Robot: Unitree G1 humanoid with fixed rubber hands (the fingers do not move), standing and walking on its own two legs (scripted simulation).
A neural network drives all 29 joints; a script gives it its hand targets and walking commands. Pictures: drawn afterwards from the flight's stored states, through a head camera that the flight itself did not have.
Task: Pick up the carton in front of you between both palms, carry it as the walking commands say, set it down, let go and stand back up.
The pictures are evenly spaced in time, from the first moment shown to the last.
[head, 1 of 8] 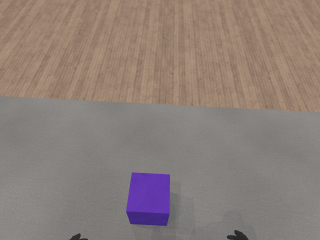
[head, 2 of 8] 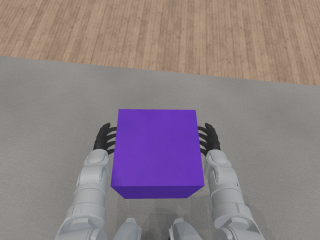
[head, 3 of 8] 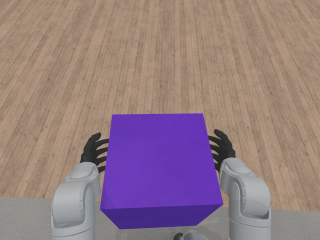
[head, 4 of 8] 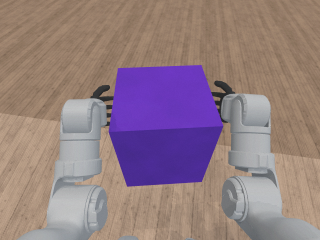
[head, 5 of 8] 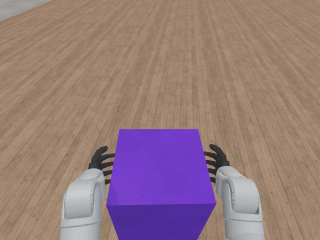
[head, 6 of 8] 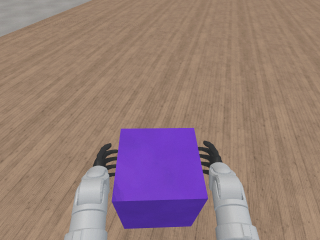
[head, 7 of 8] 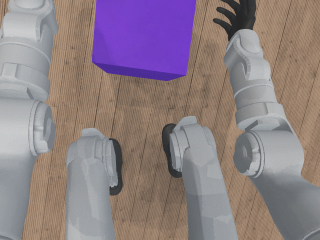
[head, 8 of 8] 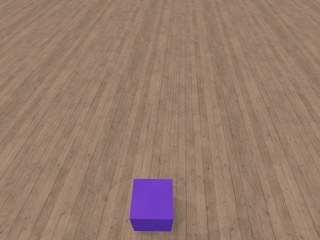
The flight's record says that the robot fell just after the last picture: no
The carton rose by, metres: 1.25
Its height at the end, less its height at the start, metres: +0.51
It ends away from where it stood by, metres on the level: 5.99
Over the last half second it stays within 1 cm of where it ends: yes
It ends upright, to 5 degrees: yes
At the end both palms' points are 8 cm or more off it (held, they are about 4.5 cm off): yes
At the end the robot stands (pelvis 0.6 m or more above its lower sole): yes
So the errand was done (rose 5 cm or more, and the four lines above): yes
